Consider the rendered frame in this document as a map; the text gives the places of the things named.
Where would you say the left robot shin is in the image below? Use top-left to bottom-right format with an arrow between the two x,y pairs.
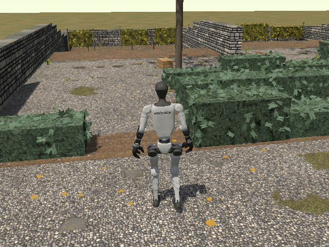
151,169 -> 159,201

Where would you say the robot left forearm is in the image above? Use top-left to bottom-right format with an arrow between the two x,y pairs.
134,126 -> 144,147

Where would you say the robot torso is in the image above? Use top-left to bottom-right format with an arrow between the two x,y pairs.
151,102 -> 175,154

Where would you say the left robot upper arm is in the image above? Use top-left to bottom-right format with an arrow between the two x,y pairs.
138,104 -> 152,133

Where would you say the robot left hand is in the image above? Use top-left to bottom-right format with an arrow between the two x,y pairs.
132,146 -> 144,158

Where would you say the robot right forearm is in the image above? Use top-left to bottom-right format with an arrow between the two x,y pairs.
183,123 -> 192,143

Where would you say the right robot upper arm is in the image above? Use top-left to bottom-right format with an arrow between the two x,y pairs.
173,103 -> 188,131

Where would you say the robot right hand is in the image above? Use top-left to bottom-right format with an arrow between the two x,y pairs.
182,142 -> 193,153

